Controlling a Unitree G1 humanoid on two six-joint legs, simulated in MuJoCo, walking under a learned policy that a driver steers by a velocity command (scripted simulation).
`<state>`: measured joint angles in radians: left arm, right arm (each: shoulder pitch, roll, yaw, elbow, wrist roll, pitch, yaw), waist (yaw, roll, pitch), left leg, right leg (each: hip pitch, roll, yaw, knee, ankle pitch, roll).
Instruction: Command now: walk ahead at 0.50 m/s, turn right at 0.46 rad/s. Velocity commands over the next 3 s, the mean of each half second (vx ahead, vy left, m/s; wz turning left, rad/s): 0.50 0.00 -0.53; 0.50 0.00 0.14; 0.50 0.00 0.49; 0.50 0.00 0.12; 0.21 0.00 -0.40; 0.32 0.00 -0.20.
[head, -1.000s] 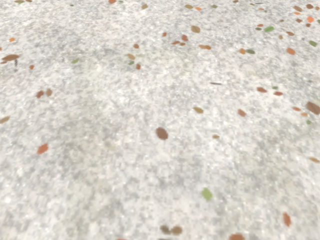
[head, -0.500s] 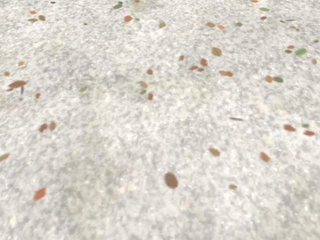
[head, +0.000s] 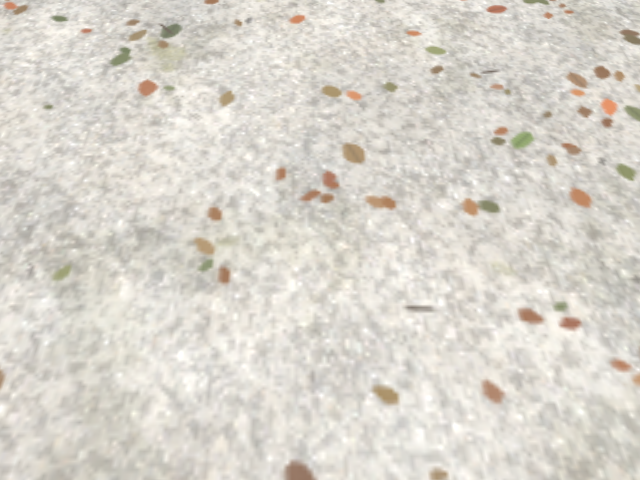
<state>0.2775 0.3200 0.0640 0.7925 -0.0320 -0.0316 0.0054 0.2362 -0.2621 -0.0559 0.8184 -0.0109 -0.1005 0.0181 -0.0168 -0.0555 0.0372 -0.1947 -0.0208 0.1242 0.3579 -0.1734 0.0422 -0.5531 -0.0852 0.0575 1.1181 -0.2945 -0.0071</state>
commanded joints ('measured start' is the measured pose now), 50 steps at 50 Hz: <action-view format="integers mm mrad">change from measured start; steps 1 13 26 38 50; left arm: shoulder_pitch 19 -228 -25 85 -85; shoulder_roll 33 38 97 124 109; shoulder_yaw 14 12 36 37 11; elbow -72 -208 -171 -37 -151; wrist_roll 7 12 28 31 42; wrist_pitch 12 6 -43 -40 -105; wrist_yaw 2 -63 -17 -1 -7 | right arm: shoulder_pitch -54 32 -39 -285 26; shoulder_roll -127 -235 -131 -98 -151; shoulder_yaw -33 -67 -27 4 -31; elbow -42 18 -67 -141 -126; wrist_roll -3 37 -1 35 16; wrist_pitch -27 39 5 -2 20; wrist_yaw -8 -29 -15 36 10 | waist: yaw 26 -23 1 110 -10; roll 127 117 20 6 63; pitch -2 32 -84 52 -89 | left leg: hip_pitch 49 305 -407 -511 152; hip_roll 291 321 147 95 211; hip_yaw -173 70 -177 -148 -566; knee -236 -82 678 193 -101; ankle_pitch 177 571 -44 242 114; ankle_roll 156 84 -81 -13 250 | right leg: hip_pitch -111 -57 392 620 -114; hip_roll -62 25 -82 -148 9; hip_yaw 56 -125 221 22 50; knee -46 -478 -909 -932 35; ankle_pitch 104 157 423 380 -41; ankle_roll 18 -73 -282 -189 -3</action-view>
